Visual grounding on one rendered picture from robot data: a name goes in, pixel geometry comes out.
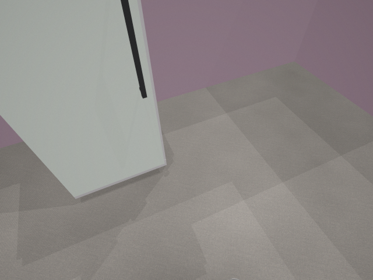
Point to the handle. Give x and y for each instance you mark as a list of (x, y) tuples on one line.
[(134, 48)]

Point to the fridge door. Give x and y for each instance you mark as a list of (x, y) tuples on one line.
[(69, 89)]

